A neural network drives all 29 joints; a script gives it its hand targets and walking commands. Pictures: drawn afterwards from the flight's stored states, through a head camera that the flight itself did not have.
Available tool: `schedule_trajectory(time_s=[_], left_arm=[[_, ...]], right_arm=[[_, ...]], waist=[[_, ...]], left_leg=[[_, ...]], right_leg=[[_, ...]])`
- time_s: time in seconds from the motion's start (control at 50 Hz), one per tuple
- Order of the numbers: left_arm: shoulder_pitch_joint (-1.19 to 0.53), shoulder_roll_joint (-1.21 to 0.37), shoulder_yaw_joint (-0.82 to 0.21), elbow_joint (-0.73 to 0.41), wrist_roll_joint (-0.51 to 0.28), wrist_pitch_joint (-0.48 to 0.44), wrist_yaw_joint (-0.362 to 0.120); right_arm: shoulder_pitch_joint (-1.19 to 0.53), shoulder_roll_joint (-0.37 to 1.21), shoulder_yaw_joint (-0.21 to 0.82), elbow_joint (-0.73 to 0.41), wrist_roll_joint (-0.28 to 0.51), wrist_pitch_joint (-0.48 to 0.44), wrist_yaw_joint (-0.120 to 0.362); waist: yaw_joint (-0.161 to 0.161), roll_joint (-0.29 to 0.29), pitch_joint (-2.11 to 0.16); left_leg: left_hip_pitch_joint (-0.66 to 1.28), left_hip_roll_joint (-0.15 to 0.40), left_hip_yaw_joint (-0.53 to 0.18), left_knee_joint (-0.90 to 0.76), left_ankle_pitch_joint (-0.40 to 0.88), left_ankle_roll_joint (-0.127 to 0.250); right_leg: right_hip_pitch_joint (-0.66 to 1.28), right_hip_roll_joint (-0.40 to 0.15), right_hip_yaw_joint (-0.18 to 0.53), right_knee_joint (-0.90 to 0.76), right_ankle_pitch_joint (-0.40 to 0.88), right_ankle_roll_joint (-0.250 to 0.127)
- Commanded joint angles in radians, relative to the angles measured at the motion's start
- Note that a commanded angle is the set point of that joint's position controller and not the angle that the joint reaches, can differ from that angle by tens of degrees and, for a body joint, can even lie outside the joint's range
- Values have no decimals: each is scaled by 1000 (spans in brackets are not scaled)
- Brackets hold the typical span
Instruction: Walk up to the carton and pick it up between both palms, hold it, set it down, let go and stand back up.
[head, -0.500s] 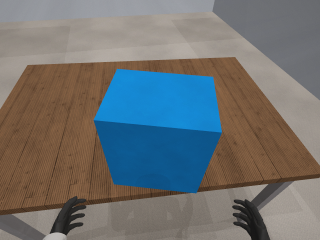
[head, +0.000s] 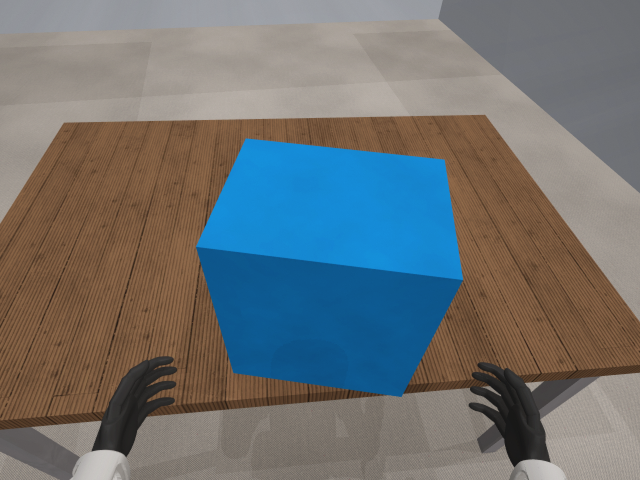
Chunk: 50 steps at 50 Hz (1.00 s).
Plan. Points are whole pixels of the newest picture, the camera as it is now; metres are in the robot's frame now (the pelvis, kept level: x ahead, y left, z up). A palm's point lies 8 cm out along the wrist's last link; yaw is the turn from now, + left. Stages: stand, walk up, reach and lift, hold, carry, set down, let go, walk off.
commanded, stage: reach and lift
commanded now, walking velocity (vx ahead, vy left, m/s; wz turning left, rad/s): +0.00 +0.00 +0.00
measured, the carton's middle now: (328, 276) +0.38 +0.01 +0.04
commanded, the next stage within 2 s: none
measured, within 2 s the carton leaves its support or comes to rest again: neither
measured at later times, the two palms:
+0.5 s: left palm (134, 362) +0.23 +0.23 +0.05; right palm (534, 381) +0.23 -0.22 +0.05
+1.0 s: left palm (131, 285) +0.29 +0.24 +0.11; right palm (540, 324) +0.28 -0.22 +0.10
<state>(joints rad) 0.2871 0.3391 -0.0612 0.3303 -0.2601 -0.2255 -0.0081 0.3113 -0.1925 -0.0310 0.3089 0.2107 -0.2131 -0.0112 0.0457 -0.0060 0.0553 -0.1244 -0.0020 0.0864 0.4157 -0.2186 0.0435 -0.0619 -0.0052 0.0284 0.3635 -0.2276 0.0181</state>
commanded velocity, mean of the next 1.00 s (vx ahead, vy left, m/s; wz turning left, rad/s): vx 0.00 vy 0.00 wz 0.00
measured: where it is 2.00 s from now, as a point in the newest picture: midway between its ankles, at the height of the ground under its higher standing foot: outside the picture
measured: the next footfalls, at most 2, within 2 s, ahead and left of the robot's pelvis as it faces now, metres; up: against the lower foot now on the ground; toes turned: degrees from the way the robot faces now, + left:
none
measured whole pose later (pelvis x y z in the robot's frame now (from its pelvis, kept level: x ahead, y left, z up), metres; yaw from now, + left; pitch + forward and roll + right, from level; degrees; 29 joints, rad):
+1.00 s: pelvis +0.01 -0.02 +0.01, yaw +0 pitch -1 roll -1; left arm -0.04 0.45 0.12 -0.08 -0.35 0.36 -0.09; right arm 0.08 -0.28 -0.03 -0.22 0.31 0.29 -0.17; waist 0.02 0.01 0.05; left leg -0.13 0.01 0.07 0.33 -0.18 0.02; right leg -0.07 0.02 0.03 0.28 -0.19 0.00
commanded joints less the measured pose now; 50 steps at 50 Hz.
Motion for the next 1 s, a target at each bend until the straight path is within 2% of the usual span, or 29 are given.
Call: schedule_trajectory(time_s=[0.0,0.08,0.14,0.24,0.34,0.46,0.54,0.62,0.68,0.74,0.8,0.86,0.92,0.98], left_arm=[[-51,162,53,-201,-40,-82,-17],[-31,180,48,-216,-70,-75,-35],[-49,191,46,-234,-87,-38,-46],[-132,211,62,-307,-106,63,-47],[-225,235,104,-407,-109,182,-31],[-296,239,149,-443,-97,316,-27],[-297,224,187,-465,-76,392,-43],[-305,222,227,-548,-60,439,-54],[-309,234,253,-615,-62,457,-58],[-335,251,271,-645,-68,469,-63],[-393,265,274,-632,-82,494,-69],[-471,264,259,-575,-94,536,-76],[-570,266,246,-515,-98,588,-80],[-689,269,246,-484,-94,636,-73]], right_arm=[[-40,-100,-19,-211,25,-69,-29],[-29,-92,-1,-253,35,-56,-48],[-38,-93,2,-288,37,-12,-58],[-85,-94,-14,-397,29,98,-71],[-140,-101,-34,-523,28,214,-84],[-171,-111,-44,-547,53,332,-101],[-168,-124,-35,-554,76,381,-113],[-188,-148,-32,-623,89,383,-128],[-212,-170,-41,-695,91,363,-142],[-240,-181,-46,-741,93,355,-155],[-277,-183,-48,-751,95,380,-164],[-320,-181,-44,-708,100,440,-165],[-382,-196,-49,-641,103,515,-161],[-479,-214,-67,-609,110,573,-156]], waist=[[-14,55,-110],[-15,19,-81],[-16,6,-46],[-17,21,-24],[-11,46,-56],[-12,68,-99],[-11,77,-148],[-5,79,-233],[-5,58,-290],[-5,32,-305],[-16,3,-284],[-31,-10,-230],[-58,-6,-186],[-64,20,-202]], left_leg=[[123,17,-75,-29,284,-76],[113,20,-80,-34,272,-71],[107,24,-82,-50,234,-67],[99,30,-82,-86,153,-62],[88,28,-74,-103,133,-57],[89,29,-69,-104,183,-58],[122,28,-63,-94,285,-65],[165,20,-51,-71,420,-79],[187,14,-44,-54,506,-86],[183,7,-38,-44,511,-83],[164,8,-40,-54,433,-71],[140,18,-45,-77,319,-57],[125,32,-55,-108,214,-45],[106,38,-55,-124,153,-40]], right_leg=[[-84,16,37,-59,143,-73],[-74,14,42,-66,136,-66],[-88,11,41,-82,93,-65],[-115,0,37,-112,17,-68],[-109,-8,39,-121,31,-63],[-87,-8,43,-116,113,-55],[-64,2,39,-115,198,-54],[-16,14,36,-106,338,-46],[28,25,28,-93,453,-35],[39,26,22,-87,508,-24],[20,20,17,-91,468,-16],[-29,10,24,-103,348,-18],[-77,2,38,-113,222,-27],[-94,-1,48,-114,151,-34]])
